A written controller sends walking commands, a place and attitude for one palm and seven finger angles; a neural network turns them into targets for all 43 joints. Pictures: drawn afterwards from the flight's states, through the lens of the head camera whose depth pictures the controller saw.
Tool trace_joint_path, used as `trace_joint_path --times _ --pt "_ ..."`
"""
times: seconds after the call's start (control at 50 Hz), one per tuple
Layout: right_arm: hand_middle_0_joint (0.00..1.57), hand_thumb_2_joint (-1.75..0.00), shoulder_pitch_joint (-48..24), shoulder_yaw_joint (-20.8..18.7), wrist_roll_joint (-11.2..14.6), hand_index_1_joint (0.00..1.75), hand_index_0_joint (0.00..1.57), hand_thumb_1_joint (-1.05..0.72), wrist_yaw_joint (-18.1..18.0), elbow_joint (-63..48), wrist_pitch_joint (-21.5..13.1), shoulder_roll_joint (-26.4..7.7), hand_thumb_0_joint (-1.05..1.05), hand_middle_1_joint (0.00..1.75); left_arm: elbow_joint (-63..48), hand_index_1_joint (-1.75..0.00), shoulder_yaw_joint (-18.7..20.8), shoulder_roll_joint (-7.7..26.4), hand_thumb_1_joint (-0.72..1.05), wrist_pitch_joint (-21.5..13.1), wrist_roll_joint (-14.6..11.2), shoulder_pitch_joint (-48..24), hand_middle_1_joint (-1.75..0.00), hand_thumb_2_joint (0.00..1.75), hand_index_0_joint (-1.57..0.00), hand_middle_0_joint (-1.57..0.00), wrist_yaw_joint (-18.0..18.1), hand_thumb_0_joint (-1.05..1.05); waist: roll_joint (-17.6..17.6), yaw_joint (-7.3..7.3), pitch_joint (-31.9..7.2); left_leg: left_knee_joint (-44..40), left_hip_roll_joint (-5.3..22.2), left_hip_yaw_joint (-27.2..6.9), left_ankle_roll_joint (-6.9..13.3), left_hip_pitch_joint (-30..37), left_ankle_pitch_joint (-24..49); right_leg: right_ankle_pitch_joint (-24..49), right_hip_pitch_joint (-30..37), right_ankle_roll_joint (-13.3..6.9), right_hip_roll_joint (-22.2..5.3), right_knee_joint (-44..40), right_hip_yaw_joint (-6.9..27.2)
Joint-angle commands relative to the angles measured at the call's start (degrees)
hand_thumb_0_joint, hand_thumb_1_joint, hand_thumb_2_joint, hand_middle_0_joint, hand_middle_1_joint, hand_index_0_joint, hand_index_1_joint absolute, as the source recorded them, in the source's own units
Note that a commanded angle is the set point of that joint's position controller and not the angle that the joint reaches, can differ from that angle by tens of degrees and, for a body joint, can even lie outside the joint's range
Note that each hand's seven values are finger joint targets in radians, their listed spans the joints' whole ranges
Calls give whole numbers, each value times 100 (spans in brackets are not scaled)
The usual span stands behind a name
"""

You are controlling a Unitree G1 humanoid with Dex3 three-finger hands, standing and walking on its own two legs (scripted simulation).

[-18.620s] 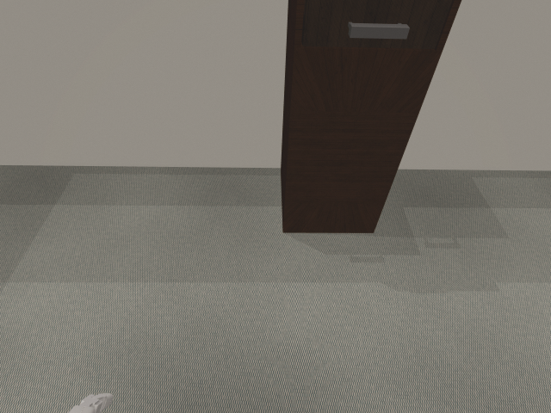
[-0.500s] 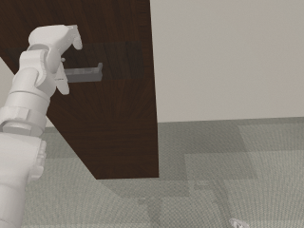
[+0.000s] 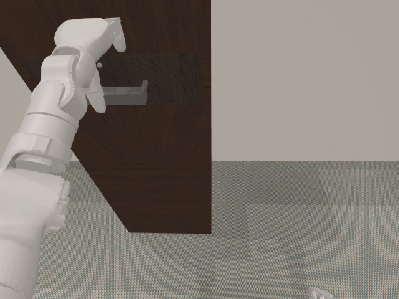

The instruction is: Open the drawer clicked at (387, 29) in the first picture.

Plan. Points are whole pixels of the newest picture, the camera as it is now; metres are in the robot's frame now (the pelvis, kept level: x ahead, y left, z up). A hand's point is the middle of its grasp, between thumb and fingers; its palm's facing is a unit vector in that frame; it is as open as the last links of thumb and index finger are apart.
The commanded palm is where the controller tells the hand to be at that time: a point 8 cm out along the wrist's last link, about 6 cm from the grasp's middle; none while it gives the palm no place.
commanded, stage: move the hooked fingers above the handle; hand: left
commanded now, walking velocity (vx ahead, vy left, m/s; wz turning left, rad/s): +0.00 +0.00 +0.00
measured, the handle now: (113, 90) +0.52 +0.21 +0.16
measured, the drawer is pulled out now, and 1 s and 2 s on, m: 0.00 0.00 0.00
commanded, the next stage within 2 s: lower the fingers behind the handle in 0.88 s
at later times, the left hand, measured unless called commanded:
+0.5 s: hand (95, 66) +0.48 +0.20 +0.24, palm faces +0.11 -0.03 -0.99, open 13.5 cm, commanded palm +0.45 +0.21 +0.27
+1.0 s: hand (100, 69) +0.48 +0.19 +0.23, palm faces +0.13 -0.02 -0.99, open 13.5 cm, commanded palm +0.44 +0.22 +0.27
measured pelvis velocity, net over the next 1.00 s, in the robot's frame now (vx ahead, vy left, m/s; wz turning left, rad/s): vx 0.00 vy -0.01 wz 0.00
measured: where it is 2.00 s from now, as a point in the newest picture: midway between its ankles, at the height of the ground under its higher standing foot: outside the picture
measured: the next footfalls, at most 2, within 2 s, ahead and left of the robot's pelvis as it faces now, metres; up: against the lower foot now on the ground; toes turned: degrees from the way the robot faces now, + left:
none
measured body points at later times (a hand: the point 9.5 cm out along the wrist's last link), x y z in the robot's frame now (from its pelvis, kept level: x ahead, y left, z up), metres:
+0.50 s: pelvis +0.00 +0.00 +0.00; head +0.03 -0.02 +0.45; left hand +0.47 +0.20 +0.29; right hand +0.11 -0.26 -0.13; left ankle -0.03 +0.08 -0.74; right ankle +0.01 -0.11 -0.74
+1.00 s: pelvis +0.00 -0.01 +0.00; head +0.03 -0.04 +0.45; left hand +0.47 +0.19 +0.29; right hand +0.10 -0.27 -0.14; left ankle -0.03 +0.08 -0.74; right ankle +0.01 -0.11 -0.74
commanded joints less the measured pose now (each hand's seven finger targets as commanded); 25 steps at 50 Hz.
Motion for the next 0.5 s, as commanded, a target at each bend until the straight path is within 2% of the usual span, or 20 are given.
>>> trace_joint_path --times 0.0,0.02,0.04,0.08,0.1,0.14,0.16,0.18,0.2,0.22,0.26,0.28,0.3,0.34,0.36,0.38,0.42,0.44,0.46,0.48 --pt "20 -90 -190 -241 16 30 20 -90 -133 -838 -60 -800 0 30 -280 -120 642 1841 -50 293 181 -1440 -120 30 -30 -30 -185 0 -1060 172 -1377 -278 256 10 -73 -134 1503 1264 1568 -83 -237 -84 115" --pt "20 -90 -219 -223 23 30 20 -90 -159 -900 -57 -797 0 30 -353 -120 679 1940 -50 242 173 -1409 -120 30 -30 -30 -239 0 -976 189 -1328 -293 252 11 -64 -163 1396 1178 1553 -86 -246 -95 125" --pt "20 -90 -214 -227 32 30 20 -90 -187 -938 -66 -779 0 30 -523 -120 554 1800 -50 148 147 -1564 -120 30 -30 -30 -302 0 -1009 105 -1340 -291 252 1 -48 -99 1278 1062 1471 -74 -245 -114 123" --pt "20 -90 -204 -256 48 30 20 -90 -204 -1006 -136 -761 0 30 -993 -120 549 1785 -50 -103 46 -1866 -120 30 -30 -30 -339 0 -808 42 -1369 -255 262 -53 -26 37 1204 909 1330 -80 -222 -151 151" --pt "20 -90 -136 -291 21 30 20 -90 -214 -1011 -171 -734 0 30 -1233 -120 594 1792 -50 -263 27 -1968 -120 30 -30 -30 -319 0 -621 40 -1557 -205 247 -91 -23 194 1281 915 1312 -96 -205 -113 164" --pt "20 -90 -81 -389 -34 30 20 -90 -198 -1084 -299 -641 0 30 -2464 -120 574 1733 -50 -670 -83 -2561 -120 30 -30 -30 -222 0 -19 38 -2249 -54 222 -173 -23 877 1806 1103 1236 -129 -159 -57 203" --pt "20 -90 -38 -426 -65 30 20 -90 -195 -1096 -376 -625 0 30 -3069 -120 431 1577 -50 -873 -200 -2941 -120 30 -30 -30 -155 0 238 -45 -2504 30 221 -227 -44 1198 2142 1182 1121 -152 -134 -40 185" --pt "20 -90 81 -493 -85 30 20 -90 -182 -1021 -442 -598 0 30 -3285 -120 520 1611 -50 -978 -268 -3052 -120 30 -30 -30 -44 0 490 -65 -2672 111 242 -320 -104 1535 2436 1143 895 -159 -83 -33 157" --pt "20 -90 192 -521 -113 30 20 -90 -165 -927 -496 -598 0 30 -3302 -120 565 1603 -50 -1034 -318 -3107 -120 30 -30 -30 61 0 610 -92 -2714 178 259 -361 -186 1741 2765 1174 733 -169 -54 -37 115" --pt "20 -90 235 -532 -125 30 20 -90 -153 -848 -530 -599 0 30 -3248 -120 736 1751 -50 -1040 -384 -3093 -120 30 -30 -30 178 0 708 -68 -2774 219 266 -365 -243 1835 2926 1203 713 -177 -33 -43 96" --pt "20 -90 291 -515 -105 30 20 -90 -111 -660 -540 -628 0 30 -2637 -120 657 1621 -50 -849 -456 -3053 -120 30 -30 -30 313 0 465 -109 -2444 178 231 -367 -337 1545 2886 1190 705 -193 -3 -95 16" --pt "20 -90 277 -484 -79 30 20 -90 -79 -546 -538 -611 0 30 -2216 -120 454 1323 -50 -704 -492 -3053 -120 30 -30 -30 364 0 294 -159 -2025 107 243 -370 -348 1331 2648 1094 535 -182 9 -111 -49" --pt "20 -90 301 -473 -63 30 20 -90 -55 -421 -518 -662 0 30 -1684 -120 571 1360 -50 -531 -498 -2828 -120 30 -30 -30 426 0 55 -132 -1709 19 241 -342 -344 1059 2386 1010 522 -183 20 -129 -100" --pt "20 -90 219 -391 -26 30 20 -90 -34 -332 -471 -734 0 30 -879 -120 569 1376 -50 -150 -429 -2539 -120 30 -30 -30 472 0 -183 -58 -1300 -163 197 -277 -311 534 1801 794 593 -188 -6 -192 -104" --pt "20 -90 162 -379 -16 30 20 -90 -28 -324 -446 -791 0 30 -606 -120 485 1339 -50 8 -333 -2579 -120 30 -30 -30 456 0 -138 -42 -1286 -225 186 -227 -334 389 1754 785 702 -204 -40 -221 -76" --pt "20 -90 149 -355 -20 30 20 -90 -9 -329 -428 -767 0 30 -509 -120 331 1238 -50 155 -215 -2700 -120 30 -30 -30 434 0 -266 -50 -1369 -233 195 -220 -318 326 1723 817 762 -189 -61 -193 -52" --pt "20 -90 96 -326 -31 30 20 -90 1 -401 -342 -787 0 30 -164 -120 314 1308 -50 377 61 -2386 -120 30 -30 -30 324 0 -454 13 -1474 -221 215 -178 -259 169 1768 1004 1035 -184 -103 -136 1" --pt "20 -90 79 -322 -25 30 20 -90 -5 -443 -296 -800 0 30 -203 -120 246 1299 -50 402 178 -2389 -120 30 -30 -30 224 0 -520 -25 -1636 -192 229 -156 -222 181 1829 1153 1147 -172 -127 -92 27" --pt "20 -90 62 -355 -25 30 20 -90 -8 -513 -260 -796 0 30 -271 -120 99 1072 -50 377 173 -2266 -120 30 -30 -30 84 0 -669 -57 -1762 -146 221 -148 -189 240 1963 1340 1270 -162 -140 -89 47" --pt "20 -90 57 -338 -14 30 20 -90 -14 -534 -222 -781 0 30 -223 -120 130 1124 -50 383 235 -2092 -120 30 -30 -30 -9 0 -853 -49 -1680 -123 241 -128 -143 195 1902 1355 1236 -130 -155 -72 59"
